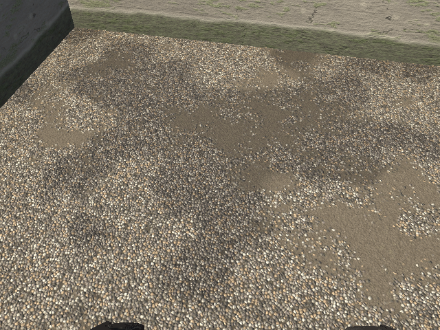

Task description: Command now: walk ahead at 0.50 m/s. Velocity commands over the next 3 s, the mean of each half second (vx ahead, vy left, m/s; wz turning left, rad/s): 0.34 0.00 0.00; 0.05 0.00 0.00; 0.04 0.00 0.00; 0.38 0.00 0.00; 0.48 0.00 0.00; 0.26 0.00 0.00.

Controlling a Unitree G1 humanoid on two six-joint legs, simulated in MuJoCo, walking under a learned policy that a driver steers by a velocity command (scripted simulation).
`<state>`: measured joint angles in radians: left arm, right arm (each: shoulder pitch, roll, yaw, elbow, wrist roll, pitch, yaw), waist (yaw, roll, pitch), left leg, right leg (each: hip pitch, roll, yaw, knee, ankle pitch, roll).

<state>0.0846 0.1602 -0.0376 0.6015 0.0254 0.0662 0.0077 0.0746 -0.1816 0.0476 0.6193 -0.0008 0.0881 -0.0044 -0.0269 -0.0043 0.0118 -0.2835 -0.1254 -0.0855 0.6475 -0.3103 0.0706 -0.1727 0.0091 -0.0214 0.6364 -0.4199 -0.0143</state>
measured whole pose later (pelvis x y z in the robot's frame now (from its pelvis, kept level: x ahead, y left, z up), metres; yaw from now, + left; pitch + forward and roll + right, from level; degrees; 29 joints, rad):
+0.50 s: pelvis +0.01 -0.01 +0.02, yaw -1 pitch -1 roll +0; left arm 0.17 0.17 -0.06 0.66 0.03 0.07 0.00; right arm 0.10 -0.15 0.06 0.68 -0.02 0.06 0.01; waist -0.02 0.00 0.00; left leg -0.18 -0.10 -0.08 0.40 -0.19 0.05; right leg -0.09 0.02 0.00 0.39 -0.29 -0.03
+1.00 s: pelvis +0.01 -0.03 +0.03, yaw -2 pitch +0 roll +0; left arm 0.26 0.23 -0.07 0.68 0.05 0.09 -0.01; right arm 0.23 -0.22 0.07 0.70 -0.05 0.05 0.01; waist 0.01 0.00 -0.01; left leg -0.16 -0.06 -0.09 0.32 -0.16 0.03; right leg -0.04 0.06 0.01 0.26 -0.23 -0.06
